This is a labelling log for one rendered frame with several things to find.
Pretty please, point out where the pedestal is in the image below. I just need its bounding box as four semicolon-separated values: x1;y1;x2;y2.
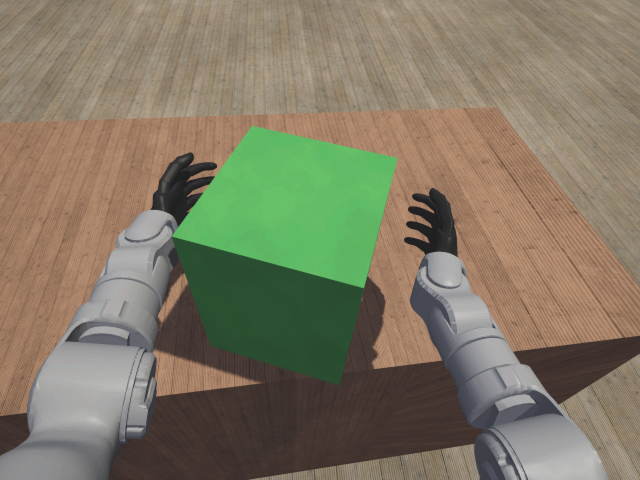
0;107;640;480

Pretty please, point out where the left robot hand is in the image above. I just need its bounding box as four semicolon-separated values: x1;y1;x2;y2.
151;152;217;227

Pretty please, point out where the carton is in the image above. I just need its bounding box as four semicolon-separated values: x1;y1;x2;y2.
172;126;397;385

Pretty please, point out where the right robot hand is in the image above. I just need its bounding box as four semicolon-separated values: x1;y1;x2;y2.
404;188;458;257

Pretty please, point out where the robot right forearm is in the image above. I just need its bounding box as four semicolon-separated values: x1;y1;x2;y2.
410;252;608;480

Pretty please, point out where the robot left forearm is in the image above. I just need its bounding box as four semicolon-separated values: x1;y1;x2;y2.
27;210;179;433

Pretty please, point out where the right robot upper arm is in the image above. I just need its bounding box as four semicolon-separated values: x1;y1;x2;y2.
474;413;606;480

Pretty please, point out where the left robot upper arm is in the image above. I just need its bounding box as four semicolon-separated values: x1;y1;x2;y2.
0;341;157;480

